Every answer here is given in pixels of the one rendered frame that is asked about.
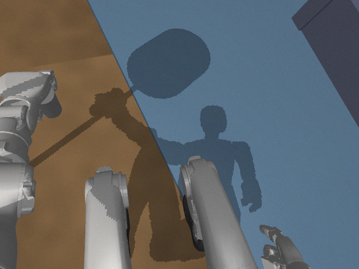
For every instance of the can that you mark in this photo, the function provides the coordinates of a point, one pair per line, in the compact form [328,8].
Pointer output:
[50,106]

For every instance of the right robot hand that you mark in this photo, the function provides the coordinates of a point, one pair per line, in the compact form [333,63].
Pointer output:
[282,255]

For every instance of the armchair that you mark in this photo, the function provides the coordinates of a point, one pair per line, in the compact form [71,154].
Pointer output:
[331,28]

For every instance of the left robot hand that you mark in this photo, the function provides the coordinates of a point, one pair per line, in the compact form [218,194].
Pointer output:
[33,85]

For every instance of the left robot arm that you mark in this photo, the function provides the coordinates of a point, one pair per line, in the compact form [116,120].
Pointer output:
[18,120]

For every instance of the right robot foot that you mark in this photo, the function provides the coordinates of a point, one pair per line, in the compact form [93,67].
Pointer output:
[198,244]

